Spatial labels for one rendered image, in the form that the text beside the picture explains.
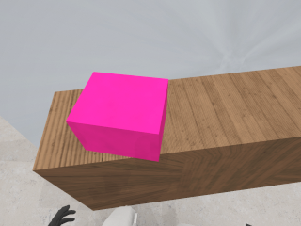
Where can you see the pedestal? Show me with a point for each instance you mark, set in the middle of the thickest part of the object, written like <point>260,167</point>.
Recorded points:
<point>223,132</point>

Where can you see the carton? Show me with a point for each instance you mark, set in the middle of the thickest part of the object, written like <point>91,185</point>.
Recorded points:
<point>121,114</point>

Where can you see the left robot hand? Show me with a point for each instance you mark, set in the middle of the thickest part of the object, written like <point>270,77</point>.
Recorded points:
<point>59,219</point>

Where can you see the robot left thigh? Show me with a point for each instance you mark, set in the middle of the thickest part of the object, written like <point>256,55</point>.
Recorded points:
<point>122,216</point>

